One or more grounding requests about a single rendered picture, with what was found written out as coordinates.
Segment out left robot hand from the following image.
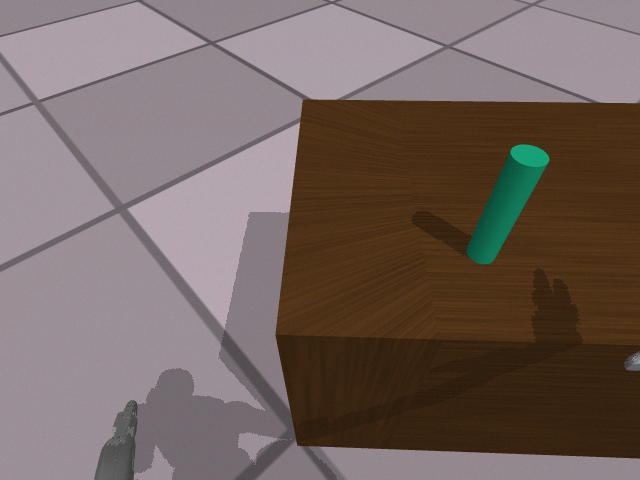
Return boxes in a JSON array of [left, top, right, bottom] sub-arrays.
[[94, 400, 138, 480]]

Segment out right robot hand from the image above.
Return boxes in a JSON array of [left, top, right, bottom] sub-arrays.
[[624, 351, 640, 371]]

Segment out can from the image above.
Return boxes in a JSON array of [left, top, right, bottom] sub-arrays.
[[466, 144, 549, 264]]

